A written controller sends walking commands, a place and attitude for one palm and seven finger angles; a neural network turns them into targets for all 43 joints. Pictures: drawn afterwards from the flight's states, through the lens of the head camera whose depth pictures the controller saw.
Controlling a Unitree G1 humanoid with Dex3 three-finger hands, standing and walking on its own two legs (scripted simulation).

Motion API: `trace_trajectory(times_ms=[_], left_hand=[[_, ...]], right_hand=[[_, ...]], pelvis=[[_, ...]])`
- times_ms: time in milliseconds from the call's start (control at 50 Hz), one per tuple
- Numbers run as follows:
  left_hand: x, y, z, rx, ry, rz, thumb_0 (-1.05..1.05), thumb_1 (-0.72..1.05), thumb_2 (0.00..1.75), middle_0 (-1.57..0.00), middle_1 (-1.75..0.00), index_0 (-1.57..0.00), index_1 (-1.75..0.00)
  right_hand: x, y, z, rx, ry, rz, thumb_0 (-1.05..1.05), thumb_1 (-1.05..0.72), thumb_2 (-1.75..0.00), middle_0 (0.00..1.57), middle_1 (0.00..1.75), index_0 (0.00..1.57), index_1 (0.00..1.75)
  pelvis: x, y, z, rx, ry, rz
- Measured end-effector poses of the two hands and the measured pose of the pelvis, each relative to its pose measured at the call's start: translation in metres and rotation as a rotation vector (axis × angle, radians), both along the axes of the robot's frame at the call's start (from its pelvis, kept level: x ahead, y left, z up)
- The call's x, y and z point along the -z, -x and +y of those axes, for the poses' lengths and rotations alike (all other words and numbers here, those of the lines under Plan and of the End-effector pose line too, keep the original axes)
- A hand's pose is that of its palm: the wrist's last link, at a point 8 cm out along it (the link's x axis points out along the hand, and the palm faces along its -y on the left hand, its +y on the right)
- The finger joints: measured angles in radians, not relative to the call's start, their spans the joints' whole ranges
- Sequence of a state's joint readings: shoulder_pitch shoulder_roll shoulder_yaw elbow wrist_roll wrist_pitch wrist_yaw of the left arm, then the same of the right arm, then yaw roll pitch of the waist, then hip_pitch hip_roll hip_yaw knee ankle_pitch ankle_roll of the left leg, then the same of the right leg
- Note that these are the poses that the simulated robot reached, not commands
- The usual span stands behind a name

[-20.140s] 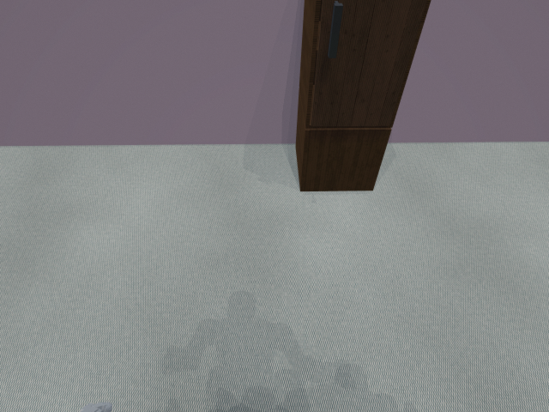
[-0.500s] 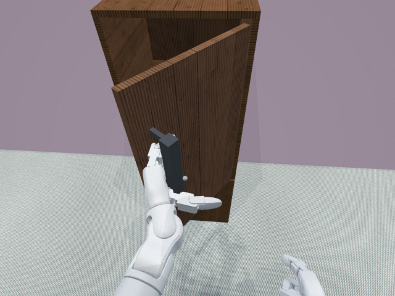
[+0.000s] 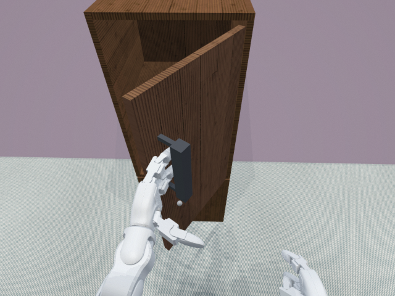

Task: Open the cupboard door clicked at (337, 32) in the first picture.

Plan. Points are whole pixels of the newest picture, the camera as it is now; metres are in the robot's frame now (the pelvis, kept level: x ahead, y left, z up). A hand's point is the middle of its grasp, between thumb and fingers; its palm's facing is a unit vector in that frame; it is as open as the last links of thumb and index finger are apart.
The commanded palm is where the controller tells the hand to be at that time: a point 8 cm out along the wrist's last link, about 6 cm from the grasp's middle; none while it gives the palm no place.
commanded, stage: slide the hand sideways off the handle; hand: left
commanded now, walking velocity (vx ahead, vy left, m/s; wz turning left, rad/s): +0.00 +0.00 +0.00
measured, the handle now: (174, 168) +0.35 +0.07 +0.09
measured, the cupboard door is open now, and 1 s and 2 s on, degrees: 56 54 54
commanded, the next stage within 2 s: draw the hand back to the body in 0.66 s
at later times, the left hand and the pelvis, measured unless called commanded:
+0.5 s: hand (152, 227) +0.23 +0.09 +0.08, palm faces +0.01 -1.00 -0.01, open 16.2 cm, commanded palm +0.19 +0.15 +0.08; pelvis +0.02 -0.01 -0.01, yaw +1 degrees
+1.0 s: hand (126, 230) +0.21 +0.13 +0.10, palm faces +0.01 -1.00 -0.05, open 16.3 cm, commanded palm +0.18 +0.19 +0.11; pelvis +0.02 -0.01 -0.01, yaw +2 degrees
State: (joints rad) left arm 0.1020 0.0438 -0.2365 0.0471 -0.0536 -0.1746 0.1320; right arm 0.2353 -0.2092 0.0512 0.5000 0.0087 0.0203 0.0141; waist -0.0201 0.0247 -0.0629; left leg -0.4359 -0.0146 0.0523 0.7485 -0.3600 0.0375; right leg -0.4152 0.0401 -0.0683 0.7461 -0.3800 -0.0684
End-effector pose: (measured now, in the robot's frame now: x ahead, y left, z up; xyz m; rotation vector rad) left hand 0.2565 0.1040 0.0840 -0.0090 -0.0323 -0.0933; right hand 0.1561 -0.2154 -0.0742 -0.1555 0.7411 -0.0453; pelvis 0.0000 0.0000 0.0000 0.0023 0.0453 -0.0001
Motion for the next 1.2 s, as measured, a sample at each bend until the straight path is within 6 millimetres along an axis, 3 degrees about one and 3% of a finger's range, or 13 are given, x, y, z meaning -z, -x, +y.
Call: trace_trajectory(times_ms=[360, 700, 880, 1000, 1200], left_hand=[[0.000, 0.041, 0.030, -0.067, -0.007, 0.020, -0.02, -0.50, 0.30, -0.20, -0.32, -0.20, -0.32], [0.000, 0.076, 0.058, -0.104, -0.036, 0.030, -0.02, -0.50, 0.30, -0.16, -0.30, -0.15, -0.30], [-0.003, 0.069, 0.064, -0.084, -0.043, -0.003, -0.02, -0.50, 0.30, -0.15, -0.30, -0.15, -0.30], [-0.018, 0.067, 0.080, -0.101, -0.059, -0.014, -0.02, -0.50, 0.30, -0.15, -0.30, -0.15, -0.30], [-0.033, 0.080, 0.108, -0.125, -0.072, -0.004, -0.02, -0.50, 0.30, -0.15, -0.30, -0.15, -0.30]], right_hand=[[-0.008, -0.035, -0.002, -0.036, -0.004, -0.095, 0.02, -0.90, -0.90, 0.20, 0.30, 0.20, 0.30], [0.000, -0.032, -0.018, -0.032, 0.018, -0.118, 0.02, -0.90, -0.90, 0.20, 0.30, 0.20, 0.30], [0.000, -0.029, -0.019, -0.017, 0.031, -0.137, 0.02, -0.90, -0.90, 0.20, 0.30, 0.20, 0.30], [-0.005, -0.029, -0.011, -0.003, 0.012, -0.156, 0.02, -0.90, -0.90, 0.20, 0.30, 0.20, 0.30], [-0.018, -0.041, 0.002, -0.029, 0.018, -0.203, 0.02, -0.90, -0.90, 0.20, 0.30, 0.20, 0.30]], pelvis=[[0.005, -0.016, -0.006, -0.014, 0.000, 0.028], [0.012, -0.017, -0.016, -0.036, 0.003, 0.054], [0.014, -0.013, -0.013, -0.036, 0.010, 0.058], [0.009, -0.017, -0.009, -0.029, 0.011, 0.044], [0.004, -0.019, 0.000, -0.038, 0.021, 0.016]])
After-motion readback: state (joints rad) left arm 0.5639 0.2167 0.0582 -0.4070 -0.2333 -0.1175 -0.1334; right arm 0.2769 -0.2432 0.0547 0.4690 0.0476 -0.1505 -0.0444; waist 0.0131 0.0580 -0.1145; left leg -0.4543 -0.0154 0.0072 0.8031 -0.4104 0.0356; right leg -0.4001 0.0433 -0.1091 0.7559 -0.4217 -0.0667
